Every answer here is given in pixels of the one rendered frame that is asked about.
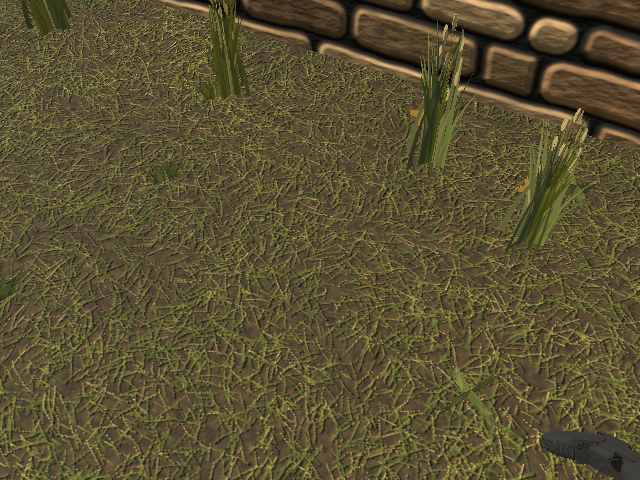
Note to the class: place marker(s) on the robot right hand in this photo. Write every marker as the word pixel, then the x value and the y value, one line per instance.
pixel 605 453

